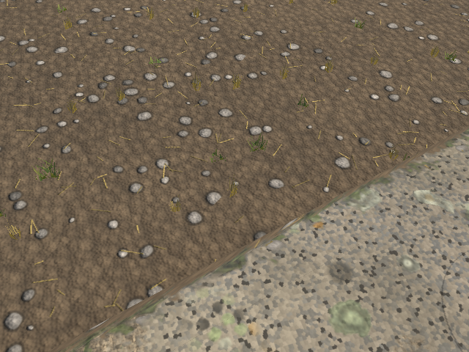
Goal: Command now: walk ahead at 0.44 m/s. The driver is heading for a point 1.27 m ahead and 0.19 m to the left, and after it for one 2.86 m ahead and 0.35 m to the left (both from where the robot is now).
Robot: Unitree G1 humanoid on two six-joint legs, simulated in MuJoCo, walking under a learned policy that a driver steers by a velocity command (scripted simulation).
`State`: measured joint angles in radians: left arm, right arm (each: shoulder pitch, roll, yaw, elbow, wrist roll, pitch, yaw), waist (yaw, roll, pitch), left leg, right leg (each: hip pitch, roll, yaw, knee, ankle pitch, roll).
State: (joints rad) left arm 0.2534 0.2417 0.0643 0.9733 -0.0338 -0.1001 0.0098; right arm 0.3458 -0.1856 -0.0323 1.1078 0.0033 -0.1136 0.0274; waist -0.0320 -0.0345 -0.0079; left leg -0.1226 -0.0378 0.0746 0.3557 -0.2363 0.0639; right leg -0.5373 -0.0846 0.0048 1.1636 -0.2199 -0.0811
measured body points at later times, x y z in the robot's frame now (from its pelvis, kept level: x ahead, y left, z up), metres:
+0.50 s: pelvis +0.28 -0.06 -0.02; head +0.33 -0.07 +0.43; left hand +0.39 +0.19 -0.15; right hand +0.25 -0.31 -0.17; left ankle +0.13 +0.07 -0.64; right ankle +0.36 -0.15 -0.75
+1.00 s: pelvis +0.40 -0.04 -0.01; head +0.41 -0.02 +0.44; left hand +0.45 +0.19 -0.17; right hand +0.50 -0.27 -0.14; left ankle +0.45 +0.04 -0.75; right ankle +0.36 -0.15 -0.74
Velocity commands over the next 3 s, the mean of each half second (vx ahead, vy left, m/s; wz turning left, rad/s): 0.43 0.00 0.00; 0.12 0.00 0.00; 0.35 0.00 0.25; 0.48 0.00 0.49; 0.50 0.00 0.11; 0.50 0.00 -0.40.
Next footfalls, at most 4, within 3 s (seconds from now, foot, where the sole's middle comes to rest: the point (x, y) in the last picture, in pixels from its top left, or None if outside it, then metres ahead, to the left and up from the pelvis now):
0.36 right None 0.40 -0.15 -0.78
0.80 left None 0.49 0.04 -0.78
1.24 right None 0.46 -0.17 -0.78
1.70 left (196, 297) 0.71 0.10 -0.78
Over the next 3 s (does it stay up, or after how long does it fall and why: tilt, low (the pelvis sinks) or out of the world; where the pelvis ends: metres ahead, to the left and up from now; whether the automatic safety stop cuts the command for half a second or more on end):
stays up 1.30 0.27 -0.13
